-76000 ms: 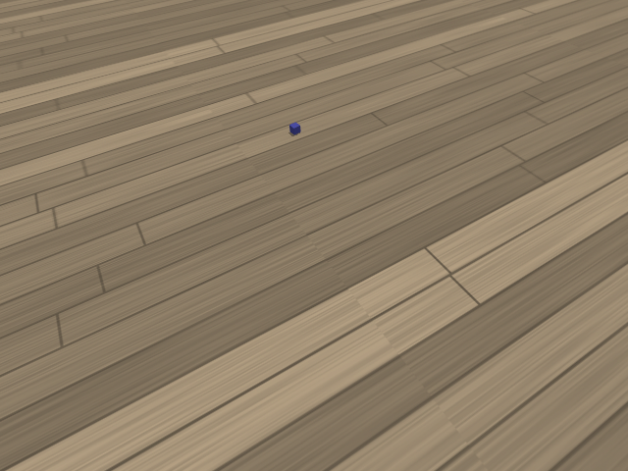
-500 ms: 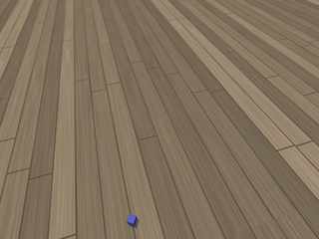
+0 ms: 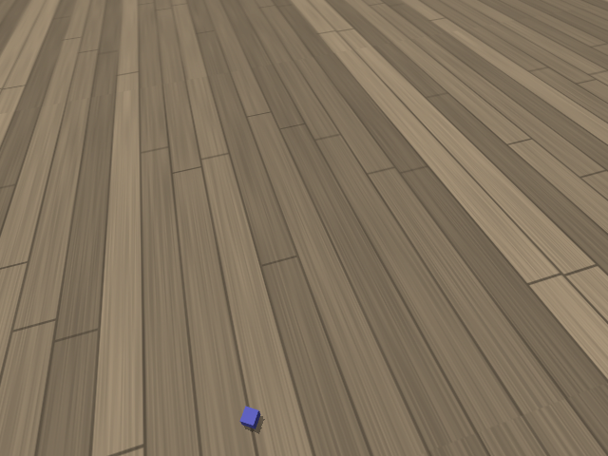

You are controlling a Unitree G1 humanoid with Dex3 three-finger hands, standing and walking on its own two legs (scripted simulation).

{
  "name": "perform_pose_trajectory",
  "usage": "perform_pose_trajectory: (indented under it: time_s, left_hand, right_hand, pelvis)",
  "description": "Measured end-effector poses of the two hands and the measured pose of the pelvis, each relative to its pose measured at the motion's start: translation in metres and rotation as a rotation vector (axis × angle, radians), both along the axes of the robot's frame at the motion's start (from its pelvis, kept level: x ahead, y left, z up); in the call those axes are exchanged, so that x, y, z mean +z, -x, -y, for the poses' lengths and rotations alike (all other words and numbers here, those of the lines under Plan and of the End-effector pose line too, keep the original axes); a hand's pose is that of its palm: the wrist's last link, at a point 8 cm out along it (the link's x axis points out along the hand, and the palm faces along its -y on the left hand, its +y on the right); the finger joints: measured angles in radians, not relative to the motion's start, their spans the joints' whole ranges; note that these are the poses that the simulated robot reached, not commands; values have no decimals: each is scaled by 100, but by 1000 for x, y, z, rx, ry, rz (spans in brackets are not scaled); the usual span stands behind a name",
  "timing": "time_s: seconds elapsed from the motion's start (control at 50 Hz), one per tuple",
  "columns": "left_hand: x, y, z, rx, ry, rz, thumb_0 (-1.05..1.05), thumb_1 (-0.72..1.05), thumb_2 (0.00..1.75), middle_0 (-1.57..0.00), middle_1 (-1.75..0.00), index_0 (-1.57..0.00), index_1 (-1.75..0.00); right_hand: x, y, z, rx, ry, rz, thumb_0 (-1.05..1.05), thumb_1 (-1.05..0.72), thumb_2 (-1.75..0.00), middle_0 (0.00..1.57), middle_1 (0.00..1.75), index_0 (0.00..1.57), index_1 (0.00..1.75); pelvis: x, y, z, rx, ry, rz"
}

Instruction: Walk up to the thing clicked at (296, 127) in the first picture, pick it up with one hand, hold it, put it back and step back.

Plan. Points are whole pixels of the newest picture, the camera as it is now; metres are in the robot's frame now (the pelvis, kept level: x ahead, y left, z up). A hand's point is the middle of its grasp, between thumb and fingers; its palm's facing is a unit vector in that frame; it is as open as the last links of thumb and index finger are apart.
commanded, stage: step back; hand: left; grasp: from above
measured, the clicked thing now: (250, 417) +0.36 +0.24 -0.76
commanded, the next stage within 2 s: none
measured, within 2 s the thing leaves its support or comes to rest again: neither
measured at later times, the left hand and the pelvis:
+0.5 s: hand out of the picture +0.07 +0.33 -0.18, palm faces -0.03 -0.93 -0.37, open 7.4 cm; pelvis -0.07 +0.06 -0.02, yaw -1 degrees
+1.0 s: hand out of the picture -0.07 +0.33 -0.15, palm faces -0.02 -0.91 -0.42, open 7.4 cm; pelvis -0.19 +0.07 -0.02, yaw -1 degrees
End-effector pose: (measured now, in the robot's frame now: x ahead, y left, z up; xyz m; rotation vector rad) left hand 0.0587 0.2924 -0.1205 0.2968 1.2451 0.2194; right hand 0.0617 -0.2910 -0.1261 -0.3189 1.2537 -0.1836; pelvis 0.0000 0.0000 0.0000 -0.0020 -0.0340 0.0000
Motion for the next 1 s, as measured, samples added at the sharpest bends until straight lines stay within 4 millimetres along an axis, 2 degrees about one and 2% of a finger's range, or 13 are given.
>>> perform_pose_trajectory:
  time_s: [0.08,0.18,0.32,0.4,0.46,0.58,0.72,0.82,0.92,1.0]
  left_hand:
    - [-1,-3,-6,16,-5,23,1,90,90,-20,-30,-21,-30]
    - [-2,-8,-26,-18,-37,45,1,90,90,-21,-30,-21,-30]
    - [-19,-31,-66,-61,-42,133,1,90,90,-20,-30,-21,-30]
    - [-21,-28,-76,-51,-40,138,1,90,90,-20,-30,-21,-30]
    - [-19,-15,-77,-58,-32,117,1,91,90,-20,-30,-20,-30]
    - [-19,25,-76,-94,-35,50,1,91,90,-20,-30,-20,-30]
    - [-18,76,-64,-113,-61,30,1,90,90,-20,-30,-21,-30]
    - [-1,115,-59,-94,-62,35,1,90,90,-20,-30,-21,-30]
    - [9,131,-66,-85,-80,84,1,90,90,-21,-30,-21,-30]
    - [5,138,-80,-87,-81,151,1,90,90,-21,-30,-21,-30]
  right_hand:
    - [0,-6,4,-8,5,22,0,-90,-89,20,30,20,30]
    - [4,-4,6,-14,37,50,0,-90,-89,20,30,20,30]
    - [0,31,-10,-2,111,8,0,-90,-89,20,30,20,30]
    - [5,55,-30,-4,99,-24,0,-90,-89,20,30,20,30]
    - [7,65,-40,-10,92,-15,0,-90,-89,20,30,20,30]
    - [3,76,-51,-21,68,63,0,-90,-89,21,30,20,30]
    - [-16,98,-37,-29,30,120,0,-90,-89,21,30,20,30]
    - [-12,121,-31,-50,24,107,0,-90,-89,21,30,20,30]
    - [-6,149,-30,-20,49,80,0,-90,-89,20,30,20,30]
    - [-6,170,-37,14,76,58,0,-90,-89,20,30,20,30]
  pelvis:
    - [-4,10,-2,1,4,0]
    - [-9,27,-15,-2,-10,3]
    - [-29,46,-48,20,-5,-1]
    - [-25,60,-56,20,9,2]
    - [-20,68,-60,4,15,-9]
    - [-20,91,-63,-38,17,-9]
    - [-31,126,-52,-71,19,5]
    - [-22,146,-51,-72,-17,12]
    - [-17,170,-58,-45,-24,-2]
    - [-23,193,-67,-13,-13,-2]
